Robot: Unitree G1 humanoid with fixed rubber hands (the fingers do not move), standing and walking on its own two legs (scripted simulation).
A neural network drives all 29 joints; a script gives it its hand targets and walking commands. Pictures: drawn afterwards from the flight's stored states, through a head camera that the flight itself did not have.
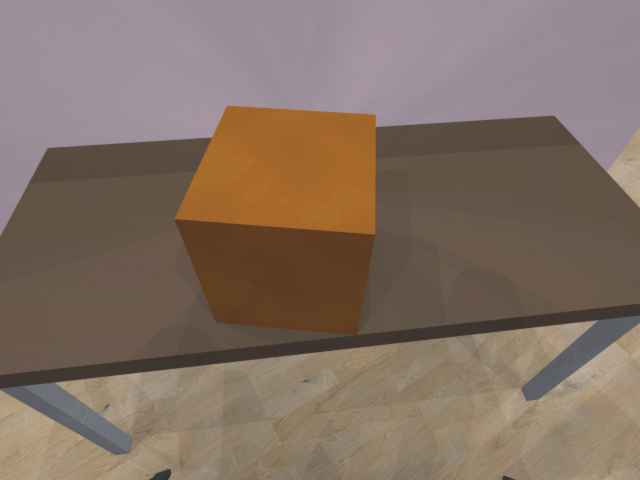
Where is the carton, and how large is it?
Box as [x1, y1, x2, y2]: [174, 106, 375, 334]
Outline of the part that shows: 227,106 174,219 216,322 356,334 374,238 375,115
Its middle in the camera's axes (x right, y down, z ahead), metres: -0.04 -0.04 +0.63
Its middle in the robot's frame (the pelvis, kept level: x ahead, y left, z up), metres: +0.49 +0.05 +0.01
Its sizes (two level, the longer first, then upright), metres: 0.254 0.239 0.253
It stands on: a table, 0.65 m high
